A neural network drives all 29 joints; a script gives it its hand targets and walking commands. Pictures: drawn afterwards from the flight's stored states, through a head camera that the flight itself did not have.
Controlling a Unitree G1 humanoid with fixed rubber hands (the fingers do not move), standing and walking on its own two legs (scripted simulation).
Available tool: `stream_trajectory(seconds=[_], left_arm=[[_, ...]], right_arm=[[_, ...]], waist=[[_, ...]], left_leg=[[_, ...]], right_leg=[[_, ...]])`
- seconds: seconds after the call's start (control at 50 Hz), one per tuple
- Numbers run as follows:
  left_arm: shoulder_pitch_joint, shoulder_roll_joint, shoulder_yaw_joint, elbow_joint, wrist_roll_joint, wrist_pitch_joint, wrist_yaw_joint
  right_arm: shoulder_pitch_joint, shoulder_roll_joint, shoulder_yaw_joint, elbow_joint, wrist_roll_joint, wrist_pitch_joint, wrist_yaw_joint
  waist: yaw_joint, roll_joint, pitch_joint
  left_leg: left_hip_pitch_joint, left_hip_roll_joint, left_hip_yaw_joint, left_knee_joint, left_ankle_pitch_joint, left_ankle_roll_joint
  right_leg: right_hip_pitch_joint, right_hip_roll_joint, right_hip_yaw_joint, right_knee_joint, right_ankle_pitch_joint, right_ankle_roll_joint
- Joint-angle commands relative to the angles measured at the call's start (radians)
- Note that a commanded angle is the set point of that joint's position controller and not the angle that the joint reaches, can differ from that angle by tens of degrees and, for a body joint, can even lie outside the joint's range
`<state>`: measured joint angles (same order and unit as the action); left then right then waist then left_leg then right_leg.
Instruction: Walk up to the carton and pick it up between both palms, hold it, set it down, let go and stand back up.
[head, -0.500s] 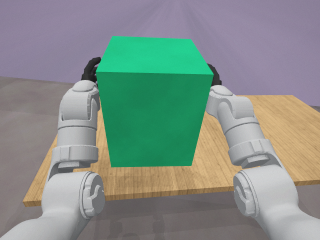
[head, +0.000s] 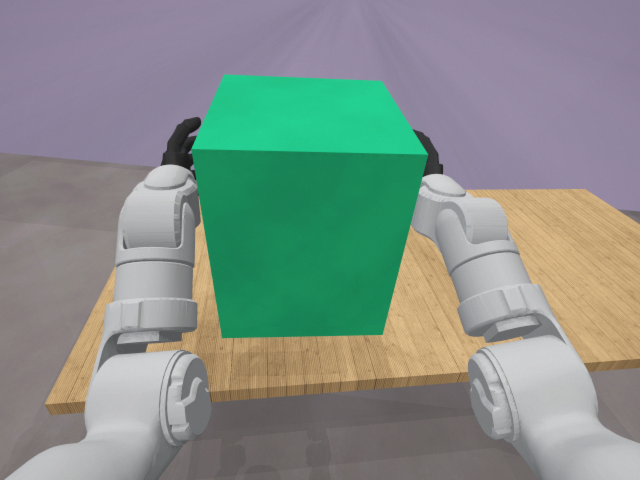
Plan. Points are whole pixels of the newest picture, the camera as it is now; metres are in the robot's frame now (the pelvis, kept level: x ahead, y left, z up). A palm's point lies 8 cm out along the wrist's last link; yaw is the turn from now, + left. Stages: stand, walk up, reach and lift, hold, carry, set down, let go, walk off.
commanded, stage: hold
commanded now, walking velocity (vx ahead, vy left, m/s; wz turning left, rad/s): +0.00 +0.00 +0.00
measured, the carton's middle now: (304, 205) +0.38 +0.01 +0.24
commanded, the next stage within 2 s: set down in 0.74 s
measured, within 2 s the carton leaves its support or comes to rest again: neither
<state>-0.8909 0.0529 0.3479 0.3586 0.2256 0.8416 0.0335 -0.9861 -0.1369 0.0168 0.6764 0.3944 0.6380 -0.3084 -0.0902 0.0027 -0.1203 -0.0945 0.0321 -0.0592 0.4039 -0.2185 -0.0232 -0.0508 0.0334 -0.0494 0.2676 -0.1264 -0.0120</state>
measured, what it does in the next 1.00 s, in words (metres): stands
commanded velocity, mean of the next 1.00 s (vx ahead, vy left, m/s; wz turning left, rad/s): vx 0.00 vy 0.00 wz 0.00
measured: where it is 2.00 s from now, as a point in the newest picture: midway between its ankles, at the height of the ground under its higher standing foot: outside the picture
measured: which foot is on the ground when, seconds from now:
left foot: down 0.00-1.00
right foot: down 0.00-1.00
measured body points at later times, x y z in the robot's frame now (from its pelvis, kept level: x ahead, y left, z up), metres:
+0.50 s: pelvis +0.00 +0.00 +0.00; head -0.08 +0.02 +0.44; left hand +0.39 +0.16 +0.28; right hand +0.38 -0.14 +0.28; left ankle +0.01 +0.13 -0.75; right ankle +0.02 -0.11 -0.75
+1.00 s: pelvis +0.00 +0.00 +0.00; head -0.08 +0.02 +0.44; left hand +0.40 +0.16 +0.31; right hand +0.39 -0.13 +0.29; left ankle +0.01 +0.13 -0.75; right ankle +0.02 -0.11 -0.75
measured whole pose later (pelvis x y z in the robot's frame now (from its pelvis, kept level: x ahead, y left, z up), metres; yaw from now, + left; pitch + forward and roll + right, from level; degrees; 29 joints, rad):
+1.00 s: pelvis +0.00 +0.00 +0.00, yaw +0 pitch -6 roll -1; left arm -1.02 0.06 0.46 0.52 0.30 0.68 -0.01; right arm -1.06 -0.07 -0.12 0.82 0.24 0.47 -0.25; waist -0.08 -0.01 -0.09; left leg -0.06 0.02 -0.06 0.37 -0.20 -0.02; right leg -0.04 0.02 -0.05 0.28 -0.13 -0.01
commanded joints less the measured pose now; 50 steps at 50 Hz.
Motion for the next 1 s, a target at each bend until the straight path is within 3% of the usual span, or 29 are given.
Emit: stream_trajectory(seconds=[0.0,0.08,0.18,0.24,0.34,0.46,0.52,0.58,0.66,0.72,0.76,0.84,0.88,0.98], left_arm=[[-0.757,-0.617,-0.407,-0.113,-0.169,-0.061,-0.154],[-0.781,-0.642,-0.433,-0.122,-0.176,-0.057,-0.154],[-0.8,-0.631,-0.411,-0.085,-0.179,-0.072,-0.151],[-0.775,-0.624,-0.399,-0.086,-0.175,-0.069,-0.152],[-0.762,-0.62,-0.384,-0.061,-0.153,-0.059,-0.158],[-0.767,-0.648,-0.432,-0.114,-0.193,-0.063,-0.158],[-0.767,-0.634,-0.428,-0.121,-0.173,-0.06,-0.155],[-0.761,-0.641,-0.434,-0.114,-0.169,-0.055,-0.159],[-0.772,-0.622,-0.414,-0.114,-0.171,-0.06,-0.152],[-0.785,-0.639,-0.436,-0.122,-0.181,-0.06,-0.148],[-0.834,-0.613,-0.412,-0.148,-0.189,-0.076,-0.146],[-0.813,-0.583,-0.347,-0.045,-0.144,-0.12,-0.161],[-0.832,-0.561,-0.293,0.032,-0.11,-0.16,-0.181],[-0.758,-0.517,-0.169,0.214,-0.007,-0.243,-0.228]], right_arm=[[-0.853,0.662,0.228,-0.348,0.143,-0.048,0.135],[-0.878,0.646,0.218,-0.35,0.14,-0.053,0.143],[-0.913,0.672,0.212,-0.326,0.129,-0.058,0.151],[-0.915,0.67,0.239,-0.353,0.141,-0.06,0.145],[-0.879,0.661,0.219,-0.3,0.132,-0.052,0.141],[-0.896,0.661,0.247,-0.4,0.165,-0.059,0.131],[-0.845,0.642,0.226,-0.328,0.155,-0.046,0.132],[-0.851,0.633,0.213,-0.324,0.139,-0.047,0.141],[-0.89,0.669,0.232,-0.362,0.146,-0.052,0.141],[-0.896,0.658,0.233,-0.361,0.154,-0.054,0.141],[-0.911,0.678,0.237,-0.355,0.128,-0.075,0.142],[-0.936,0.66,0.187,-0.311,0.076,-0.136,0.146],[-0.954,0.659,0.14,-0.241,0.017,-0.184,0.156],[-0.888,0.6,0.002,-0.057,-0.151,-0.312,0.195]], waist=[[-0.004,0.042,-0.361],[-0.012,0.086,-0.368],[-0.002,0.042,-0.383],[0.006,0.014,-0.4],[0.003,0.036,-0.342],[-0.013,0.057,-0.406],[-0.029,0.077,-0.362],[-0.017,0.084,-0.348],[-0.001,0.029,-0.371],[-0.007,0.064,-0.377],[0.001,0.054,-0.406],[0.017,0.025,-0.352],[0.021,0.006,-0.317],[0.032,-0.021,-0.207]], left_leg=[[0.004,-0.081,0.021,-0.052,0.246,-0.03],[0.021,-0.07,0.014,-0.055,0.249,-0.042],[-0.013,-0.071,0.015,-0.071,0.195,-0.022],[0.018,-0.075,0.022,-0.05,0.255,-0.022],[-0.009,-0.08,0.025,-0.061,0.22,-0.021],[0.039,-0.081,0.021,-0.027,0.312,-0.042],[0.049,-0.076,0.014,-0.033,0.3,-0.051],[0.027,-0.068,0.014,-0.049,0.277,-0.05],[0.022,-0.075,0.02,-0.046,0.284,-0.032],[0.031,-0.074,0.018,-0.039,0.28,-0.041],[0.031,-0.085,0.02,-0.038,0.269,-0.029],[0.03,-0.084,0.03,-0.047,0.235,-0.016],[0.009,-0.08,0.043,-0.077,0.143,-0.003],[0.016,-0.075,0.062,-0.131,0.063,0.018]], right_leg=[[0.173,0.047,0.041,0.004,0.198,0.051],[0.154,0.056,0.034,0.012,0.159,0.04],[0.16,0.049,0.037,0.008,0.132,0.045],[0.177,0.05,0.039,0.017,0.201,0.053],[0.15,0.044,0.043,-0.001,0.156,0.052],[0.181,0.055,0.039,0.013,0.241,0.05],[0.156,0.057,0.031,0.008,0.219,0.041],[0.151,0.057,0.033,0.005,0.177,0.034],[0.175,0.058,0.03,0.012,0.202,0.048],[0.156,0.059,0.035,0.01,0.179,0.045],[0.133,0.045,0.03,0.012,0.167,0.045],[0.138,0.042,0.021,0.004,0.153,0.048],[0.13,0.03,0.014,-0.012,0.077,0.053],[0.153,0.017,-0.007,-0.043,-0.036,0.045]])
